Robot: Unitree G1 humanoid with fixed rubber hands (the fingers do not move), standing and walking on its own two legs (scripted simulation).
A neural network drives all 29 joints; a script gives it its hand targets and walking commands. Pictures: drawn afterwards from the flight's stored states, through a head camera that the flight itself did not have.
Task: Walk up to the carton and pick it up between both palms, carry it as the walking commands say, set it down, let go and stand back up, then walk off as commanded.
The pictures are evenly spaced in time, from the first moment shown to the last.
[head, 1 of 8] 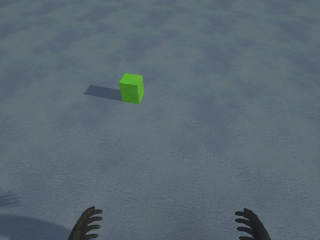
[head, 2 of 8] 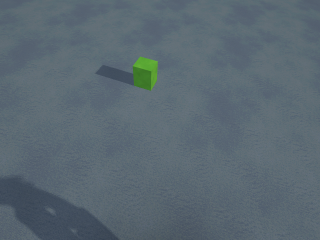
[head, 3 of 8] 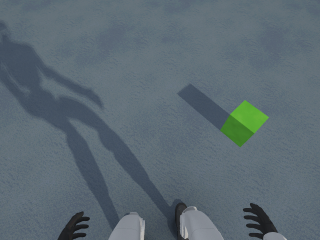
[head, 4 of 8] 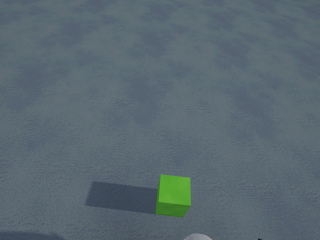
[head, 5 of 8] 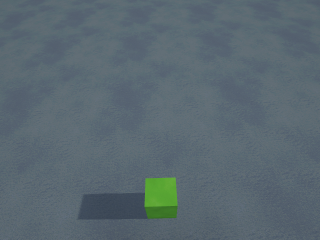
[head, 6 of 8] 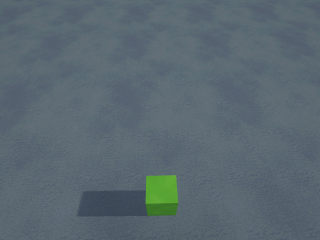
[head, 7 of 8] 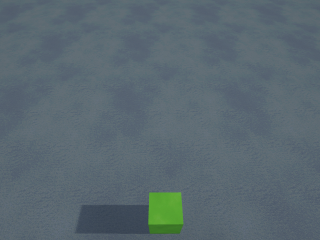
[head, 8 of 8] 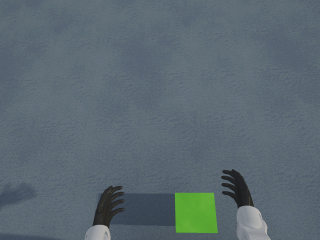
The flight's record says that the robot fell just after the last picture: yes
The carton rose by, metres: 0.00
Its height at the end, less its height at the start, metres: +0.00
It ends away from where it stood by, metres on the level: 0.00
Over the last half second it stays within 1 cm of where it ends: yes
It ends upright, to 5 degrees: yes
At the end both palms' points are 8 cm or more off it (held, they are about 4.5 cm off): yes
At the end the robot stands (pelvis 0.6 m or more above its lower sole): yes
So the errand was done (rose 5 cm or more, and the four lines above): no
